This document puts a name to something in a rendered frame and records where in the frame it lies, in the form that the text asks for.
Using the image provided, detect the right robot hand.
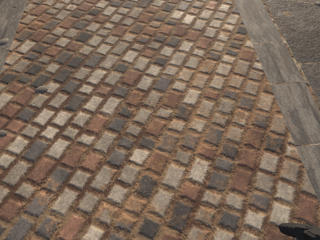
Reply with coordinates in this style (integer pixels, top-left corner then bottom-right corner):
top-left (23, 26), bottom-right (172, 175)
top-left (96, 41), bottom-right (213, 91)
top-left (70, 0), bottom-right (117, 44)
top-left (279, 223), bottom-right (320, 240)

